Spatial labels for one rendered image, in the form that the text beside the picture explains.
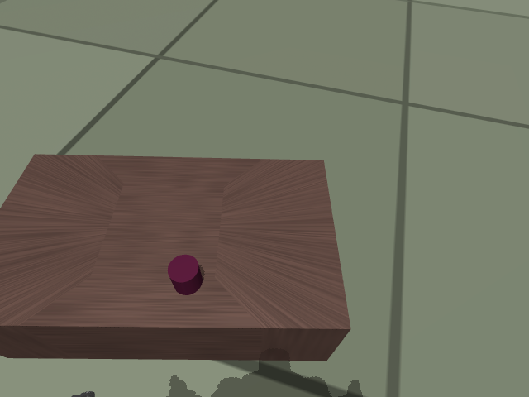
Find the can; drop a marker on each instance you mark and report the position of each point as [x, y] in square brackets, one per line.
[185, 274]

